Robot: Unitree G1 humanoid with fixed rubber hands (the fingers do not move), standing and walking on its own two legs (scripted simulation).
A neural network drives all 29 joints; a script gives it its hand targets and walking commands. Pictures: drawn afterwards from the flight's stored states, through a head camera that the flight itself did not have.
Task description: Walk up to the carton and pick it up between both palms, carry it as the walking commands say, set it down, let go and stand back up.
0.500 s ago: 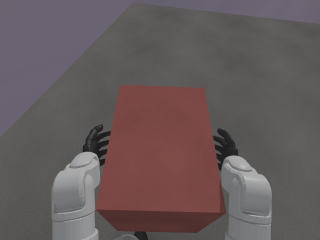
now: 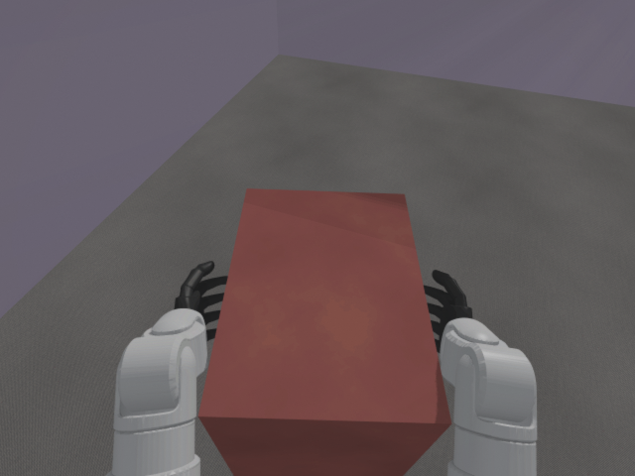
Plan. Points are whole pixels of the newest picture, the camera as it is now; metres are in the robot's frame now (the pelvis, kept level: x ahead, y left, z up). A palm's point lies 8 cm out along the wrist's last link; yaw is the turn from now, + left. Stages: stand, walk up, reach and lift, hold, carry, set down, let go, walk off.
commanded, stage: carry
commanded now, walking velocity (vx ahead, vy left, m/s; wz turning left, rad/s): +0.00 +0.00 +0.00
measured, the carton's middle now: (320, 335) +0.30 +0.00 +0.02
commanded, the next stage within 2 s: none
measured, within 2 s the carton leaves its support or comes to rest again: neither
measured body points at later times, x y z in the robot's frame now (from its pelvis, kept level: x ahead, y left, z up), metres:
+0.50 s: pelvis +0.06 +0.02 -0.01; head +0.07 +0.03 +0.44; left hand +0.33 +0.17 +0.06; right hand +0.33 -0.13 +0.07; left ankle -0.04 +0.08 -0.74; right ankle +0.07 -0.09 -0.73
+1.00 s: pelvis +0.04 +0.03 -0.02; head +0.02 +0.04 +0.43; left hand +0.31 +0.19 +0.05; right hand +0.31 -0.12 +0.06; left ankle -0.05 +0.08 -0.74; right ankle +0.09 -0.08 -0.74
